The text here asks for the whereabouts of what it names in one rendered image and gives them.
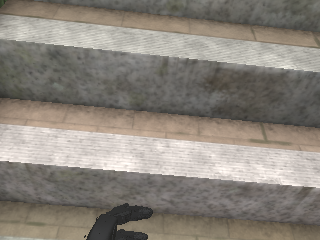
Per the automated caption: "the robot left hand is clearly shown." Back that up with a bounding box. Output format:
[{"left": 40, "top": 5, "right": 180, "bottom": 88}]
[{"left": 84, "top": 203, "right": 153, "bottom": 240}]

